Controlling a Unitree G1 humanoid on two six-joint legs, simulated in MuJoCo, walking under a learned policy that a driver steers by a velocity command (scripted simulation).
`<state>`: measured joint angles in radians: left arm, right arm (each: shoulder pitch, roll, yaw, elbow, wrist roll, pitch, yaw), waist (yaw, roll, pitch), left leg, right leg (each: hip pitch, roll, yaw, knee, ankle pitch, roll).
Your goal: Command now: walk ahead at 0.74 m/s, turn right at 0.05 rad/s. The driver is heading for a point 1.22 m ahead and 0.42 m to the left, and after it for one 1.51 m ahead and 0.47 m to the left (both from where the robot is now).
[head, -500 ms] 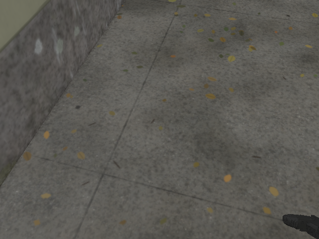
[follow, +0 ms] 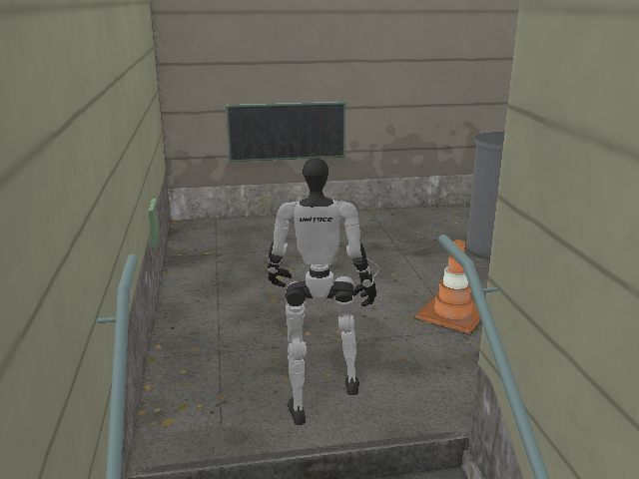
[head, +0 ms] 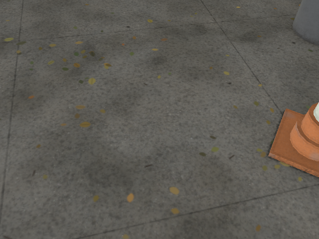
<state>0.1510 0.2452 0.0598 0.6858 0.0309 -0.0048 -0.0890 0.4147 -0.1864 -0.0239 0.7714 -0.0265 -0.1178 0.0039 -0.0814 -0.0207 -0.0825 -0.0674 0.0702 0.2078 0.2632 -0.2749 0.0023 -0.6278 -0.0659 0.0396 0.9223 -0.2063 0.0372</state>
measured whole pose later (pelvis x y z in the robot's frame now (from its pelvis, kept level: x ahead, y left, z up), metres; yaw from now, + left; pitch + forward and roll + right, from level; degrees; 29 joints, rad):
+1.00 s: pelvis +0.74 +0.16 -0.04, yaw +45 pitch +2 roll +0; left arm 0.00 0.26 -0.02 0.60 0.03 -0.08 -0.01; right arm 0.46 -0.33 -0.08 0.87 -0.02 -0.08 0.01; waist -0.11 -0.01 0.04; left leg 0.15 -0.14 -0.22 0.47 -0.48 0.16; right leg -0.55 -0.02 0.01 0.52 -0.03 -0.03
